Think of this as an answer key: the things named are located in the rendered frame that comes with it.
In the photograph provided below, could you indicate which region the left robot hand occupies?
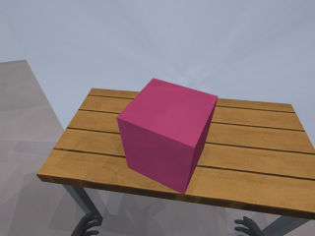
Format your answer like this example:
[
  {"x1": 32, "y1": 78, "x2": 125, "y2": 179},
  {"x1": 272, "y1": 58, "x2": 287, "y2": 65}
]
[{"x1": 71, "y1": 211, "x2": 101, "y2": 236}]

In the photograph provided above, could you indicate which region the right robot hand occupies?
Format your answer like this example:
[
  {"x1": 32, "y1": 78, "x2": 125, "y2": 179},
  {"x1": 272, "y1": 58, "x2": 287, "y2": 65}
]
[{"x1": 234, "y1": 216, "x2": 264, "y2": 236}]

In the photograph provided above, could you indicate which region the carton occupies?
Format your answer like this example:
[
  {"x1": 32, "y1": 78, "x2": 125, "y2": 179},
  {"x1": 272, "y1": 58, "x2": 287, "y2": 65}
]
[{"x1": 116, "y1": 78, "x2": 218, "y2": 195}]

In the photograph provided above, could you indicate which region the table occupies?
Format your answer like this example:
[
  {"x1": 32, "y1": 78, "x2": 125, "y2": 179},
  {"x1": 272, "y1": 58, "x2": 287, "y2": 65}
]
[{"x1": 36, "y1": 88, "x2": 315, "y2": 236}]

